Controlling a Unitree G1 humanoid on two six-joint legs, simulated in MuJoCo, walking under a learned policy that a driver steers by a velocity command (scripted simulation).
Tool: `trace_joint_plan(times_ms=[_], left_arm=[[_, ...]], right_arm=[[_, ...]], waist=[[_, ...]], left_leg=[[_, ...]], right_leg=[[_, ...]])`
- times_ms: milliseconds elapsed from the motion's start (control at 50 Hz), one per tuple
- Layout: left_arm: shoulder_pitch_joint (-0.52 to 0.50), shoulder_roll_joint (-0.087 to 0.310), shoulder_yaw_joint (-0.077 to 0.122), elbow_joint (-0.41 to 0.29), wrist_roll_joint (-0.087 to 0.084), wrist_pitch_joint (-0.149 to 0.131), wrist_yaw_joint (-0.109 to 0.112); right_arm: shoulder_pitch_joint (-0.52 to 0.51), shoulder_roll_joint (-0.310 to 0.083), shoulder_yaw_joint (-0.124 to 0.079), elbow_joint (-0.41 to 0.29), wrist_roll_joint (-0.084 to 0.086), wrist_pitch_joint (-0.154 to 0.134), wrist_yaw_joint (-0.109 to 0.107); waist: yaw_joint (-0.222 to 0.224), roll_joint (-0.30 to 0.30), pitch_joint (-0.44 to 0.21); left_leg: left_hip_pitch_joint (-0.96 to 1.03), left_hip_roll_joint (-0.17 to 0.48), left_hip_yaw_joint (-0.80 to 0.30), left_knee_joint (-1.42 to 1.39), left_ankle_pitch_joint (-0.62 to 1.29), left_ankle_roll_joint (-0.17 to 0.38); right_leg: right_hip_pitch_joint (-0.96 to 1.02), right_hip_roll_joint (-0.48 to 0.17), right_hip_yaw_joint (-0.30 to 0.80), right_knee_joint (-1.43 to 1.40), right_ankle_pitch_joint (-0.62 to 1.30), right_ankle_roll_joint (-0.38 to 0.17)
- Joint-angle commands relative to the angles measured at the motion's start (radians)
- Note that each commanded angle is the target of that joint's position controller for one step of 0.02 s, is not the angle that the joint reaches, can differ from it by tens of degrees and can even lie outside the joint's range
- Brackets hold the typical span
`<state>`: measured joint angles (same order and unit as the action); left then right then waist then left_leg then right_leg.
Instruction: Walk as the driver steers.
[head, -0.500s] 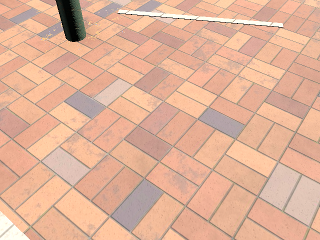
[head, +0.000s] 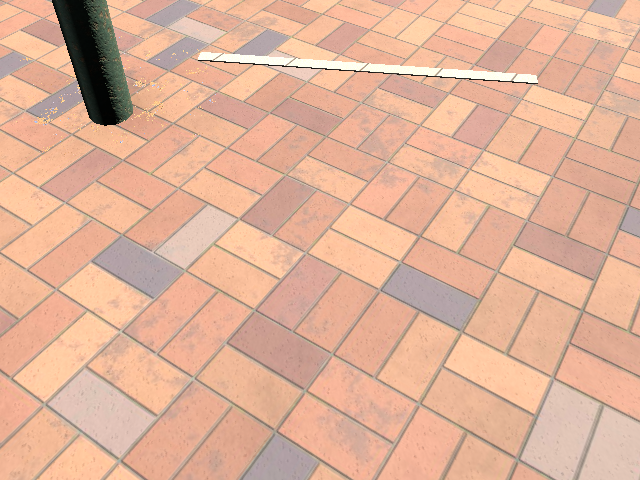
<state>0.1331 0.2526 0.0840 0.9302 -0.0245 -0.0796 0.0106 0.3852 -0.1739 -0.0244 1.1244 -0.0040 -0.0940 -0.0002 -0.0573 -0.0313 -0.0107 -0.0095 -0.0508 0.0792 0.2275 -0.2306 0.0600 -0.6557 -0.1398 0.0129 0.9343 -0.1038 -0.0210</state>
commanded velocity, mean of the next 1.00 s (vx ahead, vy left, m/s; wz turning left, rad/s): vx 0.49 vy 0.00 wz -0.01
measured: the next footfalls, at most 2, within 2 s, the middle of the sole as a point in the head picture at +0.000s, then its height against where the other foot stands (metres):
right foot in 0.24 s outside the picture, level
left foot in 0.80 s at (273, 431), level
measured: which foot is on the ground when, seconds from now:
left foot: down 0.00-0.26, up 0.28-0.78, down 0.80-1.00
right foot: up 0.00-0.22, down 0.24-0.80, up 0.82-1.00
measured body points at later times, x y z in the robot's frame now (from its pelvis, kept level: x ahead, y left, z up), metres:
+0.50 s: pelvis +0.28 -0.08 +0.00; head +0.30 -0.09 +0.45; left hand +0.30 +0.18 -0.14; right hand +0.40 -0.35 -0.13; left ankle +0.36 +0.10 -0.66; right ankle +0.29 -0.16 -0.75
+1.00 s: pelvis +0.57 +0.00 +0.00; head +0.59 +0.01 +0.45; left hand +0.66 +0.27 -0.14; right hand +0.63 -0.27 -0.14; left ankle +0.60 +0.08 -0.75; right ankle +0.56 -0.16 -0.66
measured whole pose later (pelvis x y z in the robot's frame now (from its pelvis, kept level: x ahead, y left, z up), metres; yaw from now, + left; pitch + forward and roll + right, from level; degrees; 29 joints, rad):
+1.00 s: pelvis +0.57 +0.00 +0.00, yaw -1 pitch +1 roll +1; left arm 0.22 0.26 0.07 0.96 -0.03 -0.09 0.01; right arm 0.24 -0.23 -0.06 0.99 -0.01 -0.11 0.03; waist -0.02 -0.04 0.02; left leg -0.24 -0.04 0.09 0.37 -0.15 0.07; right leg -0.55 -0.09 0.03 1.15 -0.29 -0.06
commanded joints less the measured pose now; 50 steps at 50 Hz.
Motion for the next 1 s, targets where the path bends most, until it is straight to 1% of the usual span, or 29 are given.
trace_joint_plan(times_ms=[20, 100, 160, 200, 220, 240, 260, 280, 300, 320, 340, 380, 420, 480, 520, 600, 700, 740, 760, 780, 800, 820, 840, 860, 880, 900, 920, 960, 1000], left_arm=[[-0.115, 0.014, -0.007, -0.076, 0.002, -0.008, -0.010], [-0.230, 0.016, -0.020, -0.114, -0.005, -0.016, -0.034], [-0.254, 0.038, -0.018, -0.139, -0.008, -0.024, -0.053], [-0.150, 0.089, 0.004, -0.123, -0.008, -0.028, -0.056], [0.008, 0.128, 0.027, -0.077, -0.007, -0.026, -0.052], [0.199, 0.182, 0.051, -0.025, -0.004, -0.022, -0.043], [0.331, 0.285, 0.072, 0.007, 0.024, -0.019, -0.038], [0.330, 0.230, 0.049, 0.009, 0.025, -0.020, -0.043], [0.231, 0.165, 0.028, 0.000, 0.014, -0.027, -0.045], [0.135, 0.118, 0.012, -0.024, 0.012, -0.031, -0.044], [0.063, 0.090, 0.002, -0.032, 0.022, -0.036, -0.048], [0.025, 0.046, -0.011, -0.023, 0.036, -0.044, -0.056], [0.064, 0.064, -0.009, -0.002, 0.032, -0.046, -0.048], [0.123, 0.109, -0.001, 0.015, 0.032, -0.044, -0.023], [0.158, 0.113, -0.002, 0.021, 0.028, -0.037, -0.011], [0.224, 0.125, -0.001, 0.037, 0.016, -0.030, -0.001], [0.293, 0.136, 0.010, 0.074, 0.008, -0.009, 0.003], [0.280, 0.149, 0.017, 0.074, 0.006, 0.001, 0.006], [0.260, 0.159, 0.020, 0.069, 0.006, 0.005, 0.007], [0.234, 0.159, 0.020, 0.062, 0.005, 0.011, 0.007], [0.228, 0.131, 0.008, 0.053, 0.011, 0.014, 0.006], [0.271, 0.082, -0.010, 0.028, 0.026, 0.011, 0.005], [0.357, -0.029, -0.042, 0.032, 0.019, -0.015, -0.005], [0.277, 0.080, -0.018, 0.028, -0.008, -0.037, -0.010], [0.190, 0.118, -0.009, 0.001, -0.023, -0.050, -0.011], [0.144, 0.118, -0.007, -0.006, -0.016, -0.053, -0.003], [0.132, 0.112, 0.002, -0.004, -0.007, -0.044, 0.003], [0.180, 0.069, 0.003, 0.009, -0.009, -0.012, 0.002], [0.164, 0.051, 0.003, 0.003, -0.011, 0.009, 0.004]], right_arm=[[-0.001, -0.185, -0.030, -0.056, 0.002, -0.006, -0.017], [0.067, -0.186, -0.038, -0.045, 0.016, 0.004, -0.019], [0.070, -0.201, -0.050, -0.044, 0.021, 0.014, -0.020], [0.038, -0.228, -0.060, -0.056, 0.018, 0.022, -0.019], [0.018, -0.224, -0.058, -0.062, 0.015, 0.029, -0.019], [0.011, -0.201, -0.045, -0.079, 0.007, 0.032, -0.018], [0.124, -0.075, -0.012, -0.099, 0.003, 0.018, -0.008], [0.117, -0.074, -0.006, -0.090, 0.028, -0.016, 0.000], [0.012, -0.160, -0.030, -0.123, 0.056, -0.035, 0.004], [-0.065, -0.184, -0.033, -0.147, 0.060, -0.043, 0.000], [-0.097, -0.183, -0.040, -0.150, 0.046, -0.041, -0.010], [-0.055, -0.152, -0.049, -0.138, 0.031, -0.009, -0.017], [-0.050, -0.125, -0.048, -0.140, 0.027, 0.012, -0.019], [-0.176, -0.145, -0.055, -0.188, 0.014, 0.020, -0.022], [-0.242, -0.141, -0.056, -0.210, 0.009, 0.015, -0.016], [-0.380, -0.119, -0.045, -0.245, 0.016, 0.005, -0.001], [-0.489, -0.125, -0.035, -0.294, 0.026, -0.006, 0.028], [-0.465, -0.149, -0.041, -0.299, 0.029, -0.012, 0.037], [-0.418, -0.171, -0.051, -0.290, 0.029, -0.015, 0.038], [-0.311, -0.200, -0.068, -0.260, 0.026, -0.017, 0.036], [-0.131, -0.254, -0.095, -0.203, 0.023, -0.017, 0.030], [0.039, -0.335, -0.116, -0.170, 0.006, -0.013, 0.020], [0.065, -0.354, -0.113, -0.156, 0.005, -0.011, 0.029], [0.023, -0.264, -0.087, -0.163, 0.018, -0.014, 0.030], [-0.063, -0.220, -0.074, -0.184, 0.020, -0.018, 0.027], [-0.144, -0.200, -0.066, -0.202, 0.011, -0.019, 0.028], [-0.189, -0.167, -0.057, -0.208, -0.001, -0.022, 0.030], [-0.192, -0.140, -0.049, -0.194, -0.012, -0.027, 0.030], [-0.163, -0.168, -0.055, -0.175, -0.012, -0.033, 0.019]], waist=[[0.006, 0.086, 0.133], [-0.021, 0.085, 0.157], [0.001, 0.102, 0.148], [0.074, 0.141, 0.061], [0.157, 0.145, -0.031], [0.233, 0.119, -0.155], [0.181, -0.135, -0.324], [0.180, -0.205, -0.411], [0.165, -0.158, -0.248], [0.139, -0.086, -0.141], [0.101, -0.013, -0.076], [0.039, -0.041, -0.037], [0.025, -0.042, -0.006], [0.043, -0.016, 0.048], [0.059, -0.016, 0.059], [0.103, -0.021, 0.082], [0.127, -0.023, 0.113], [0.098, -0.040, 0.094], [0.067, -0.056, 0.061], [0.005, -0.060, -0.004], [-0.067, -0.038, -0.118], [-0.086, 0.116, -0.271], [-0.028, 0.345, -0.367], [-0.051, 0.244, -0.293], [-0.037, 0.193, -0.169], [-0.004, 0.099, -0.107], [0.025, 0.082, -0.056], [0.065, 0.113, -0.039], [0.071, 0.103, 0.001]], left_leg=[[-0.079, 0.256, -0.159, -0.150, 0.193, 0.137], [-0.003, 0.281, -0.122, -0.128, 0.214, 0.131], [0.088, 0.320, -0.111, -0.063, 0.314, 0.113], [0.117, 0.321, -0.090, 0.074, 0.635, 0.090], [0.083, 0.283, -0.054, 0.258, 0.775, 0.067], [-0.092, 0.234, -0.026, 0.521, 0.657, 0.031], [-0.479, 0.061, -0.014, 0.940, 0.155, -0.036], [-0.621, -0.012, -0.184, 1.129, -0.318, -0.030], [-0.725, 0.056, -0.206, 1.197, -0.280, -0.008], [-0.723, 0.115, -0.172, 1.168, -0.189, 0.008], [-0.669, 0.163, -0.156, 1.095, -0.106, 0.010], [-0.550, 0.210, -0.163, 1.000, -0.041, 0.015], [-0.545, 0.219, -0.147, 0.936, -0.023, 0.004], [-0.672, 0.229, -0.143, 0.777, 0.111, -0.031], [-0.709, 0.220, -0.136, 0.654, 0.219, -0.045], [-0.670, 0.173, -0.088, 0.436, 0.353, -0.050], [-0.695, 0.150, -0.087, 0.314, 0.272, -0.024], [-0.638, 0.132, -0.077, 0.285, 0.196, 0.002], [-0.554, 0.106, -0.055, 0.278, 0.160, 0.017], [-0.399, 0.068, -0.021, 0.261, 0.156, 0.038], [-0.141, 0.071, -0.032, 0.280, 0.173, 0.071], [0.188, 0.296, -0.337, 0.276, 0.116, 0.159], [0.406, 0.453, -0.790, 0.114, -0.038, 0.286], [0.364, 0.416, -0.761, 0.075, -0.121, 0.240], [0.233, 0.387, -0.602, 0.066, -0.060, 0.196], [0.085, 0.355, -0.494, 0.041, 0.034, 0.174], [-0.033, 0.326, -0.405, 0.009, 0.107, 0.161], [-0.132, 0.299, -0.307, -0.050, 0.141, 0.152], [-0.167, 0.294, -0.228, -0.092, 0.182, 0.155]], right_leg=[[-0.067, 0.010, -0.017, -0.184, 0.121, 0.021], [-0.049, 0.041, -0.038, -0.320, 0.149, 0.004], [-0.013, 0.059, -0.038, -0.387, 0.084, -0.036], [0.167, 0.115, -0.073, -0.397, 0.030, -0.073], [0.366, 0.154, -0.099, -0.401, 0.024, -0.101], [0.666, 0.088, -0.018, -0.369, 0.012, -0.143], [1.037, -0.184, 0.463, -0.447, -0.194, -0.293], [1.083, -0.271, 0.798, -0.655, -0.288, -0.338], [0.965, -0.230, 0.657, -0.666, -0.295, -0.275], [0.801, -0.193, 0.486, -0.675, -0.205, -0.237], [0.640, -0.155, 0.367, -0.702, -0.103, -0.214], [0.479, -0.094, 0.235, -0.755, -0.027, -0.193], [0.425, -0.079, 0.178, -0.799, 0.010, -0.212], [0.452, -0.083, 0.145, -0.839, 0.035, -0.222], [0.487, -0.073, 0.115, -0.844, 0.052, -0.208], [0.528, -0.050, 0.049, -0.848, 0.055, -0.180], [0.691, -0.112, 0.044, -0.775, 0.103, -0.171], [0.737, -0.135, 0.048, -0.721, 0.200, -0.154], [0.744, -0.131, 0.040, -0.665, 0.343, -0.142], [0.729, -0.100, 0.009, -0.537, 0.514, -0.123], [0.633, -0.042, -0.033, -0.321, 0.534, -0.092], [0.360, 0.047, -0.082, 0.036, 0.211, -0.043], [0.040, 0.215, 0.016, 0.304, -0.467, -0.003], [-0.074, 0.155, 0.117, 0.412, -0.466, -0.025], [-0.121, 0.103, 0.088, 0.408, -0.372, -0.043], [-0.076, 0.049, 0.064, 0.358, -0.272, -0.046], [-0.028, 0.017, 0.063, 0.303, -0.216, -0.044], [0.059, -0.014, 0.075, 0.250, -0.167, -0.044], [0.028, -0.017, 0.085, 0.199, -0.124, -0.034]])
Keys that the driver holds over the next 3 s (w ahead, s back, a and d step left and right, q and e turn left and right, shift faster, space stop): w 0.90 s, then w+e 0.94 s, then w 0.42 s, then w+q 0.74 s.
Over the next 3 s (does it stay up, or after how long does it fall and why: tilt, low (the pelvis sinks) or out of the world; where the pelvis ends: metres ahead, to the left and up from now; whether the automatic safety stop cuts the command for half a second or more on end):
stays up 1.59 -0.38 -0.02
